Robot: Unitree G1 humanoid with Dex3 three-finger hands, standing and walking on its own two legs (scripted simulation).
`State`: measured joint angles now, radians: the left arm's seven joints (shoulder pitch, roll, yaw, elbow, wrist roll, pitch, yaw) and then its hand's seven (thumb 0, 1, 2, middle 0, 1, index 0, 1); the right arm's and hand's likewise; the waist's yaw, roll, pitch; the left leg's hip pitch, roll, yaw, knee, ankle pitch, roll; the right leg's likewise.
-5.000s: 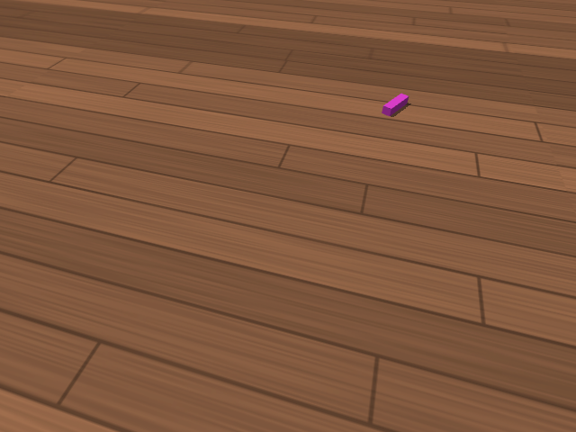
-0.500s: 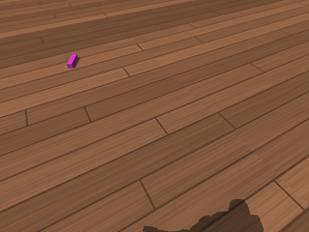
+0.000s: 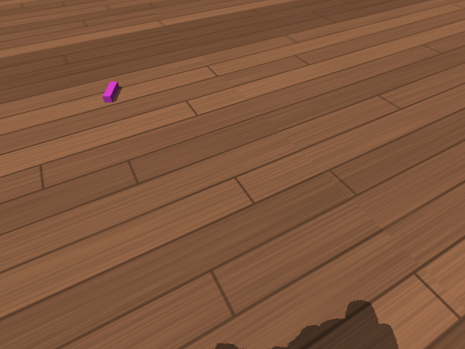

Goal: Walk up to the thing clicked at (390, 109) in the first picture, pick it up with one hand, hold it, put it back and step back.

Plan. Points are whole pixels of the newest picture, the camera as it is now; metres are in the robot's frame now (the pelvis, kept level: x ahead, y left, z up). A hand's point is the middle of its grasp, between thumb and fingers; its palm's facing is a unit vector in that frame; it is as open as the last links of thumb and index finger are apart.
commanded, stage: stand
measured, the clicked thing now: (111, 91) +2.14 +0.96 -0.75
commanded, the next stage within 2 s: walk up in 0.76 s
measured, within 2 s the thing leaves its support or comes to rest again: neither
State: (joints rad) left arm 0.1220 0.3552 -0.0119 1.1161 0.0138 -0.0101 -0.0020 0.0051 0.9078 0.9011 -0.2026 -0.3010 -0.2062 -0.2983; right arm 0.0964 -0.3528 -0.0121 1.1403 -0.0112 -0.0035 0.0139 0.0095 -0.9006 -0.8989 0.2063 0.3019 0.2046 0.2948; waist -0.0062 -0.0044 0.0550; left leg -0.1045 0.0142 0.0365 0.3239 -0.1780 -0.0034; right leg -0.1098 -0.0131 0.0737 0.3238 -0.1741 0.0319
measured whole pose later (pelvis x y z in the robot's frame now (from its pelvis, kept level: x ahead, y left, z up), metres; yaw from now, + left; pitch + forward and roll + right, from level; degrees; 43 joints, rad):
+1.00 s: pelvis -0.01 -0.01 -0.01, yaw +7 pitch -2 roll -1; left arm 0.08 0.38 0.04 1.04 0.02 0.02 -0.01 0.00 0.91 0.90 -0.20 -0.30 -0.21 -0.30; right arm 0.16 -0.38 -0.05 1.03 -0.01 0.02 0.01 0.01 -0.90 -0.90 0.21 0.30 0.21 0.29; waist -0.01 0.01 0.09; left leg -0.25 0.01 -0.06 0.56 -0.27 0.00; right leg -0.17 -0.02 -0.04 0.47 -0.26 0.00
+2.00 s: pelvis +0.00 -0.01 -0.01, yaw +22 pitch -3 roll -1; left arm 0.10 0.36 0.02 1.06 0.01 0.00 -0.01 0.01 0.91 0.90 -0.20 -0.30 -0.21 -0.30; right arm 0.10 -0.35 0.00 1.02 0.00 -0.01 0.01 0.01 -0.90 -0.90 0.21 0.30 0.21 0.30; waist 0.02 -0.01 0.08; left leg -0.18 -0.03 -0.08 0.46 -0.23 0.01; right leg -0.12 -0.04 -0.05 0.41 -0.24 0.03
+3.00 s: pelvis +0.00 -0.02 +0.00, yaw +21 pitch -2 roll +0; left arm 0.10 0.36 0.00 1.12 0.01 -0.01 -0.01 0.00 0.91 0.90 -0.20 -0.30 -0.21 -0.30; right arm 0.11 -0.36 0.00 1.13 -0.01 -0.01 0.01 0.01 -0.90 -0.90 0.21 0.30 0.20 0.29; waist 0.00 0.00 0.05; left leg -0.13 0.00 -0.07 0.33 -0.16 -0.02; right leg -0.10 -0.02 -0.04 0.32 -0.19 0.01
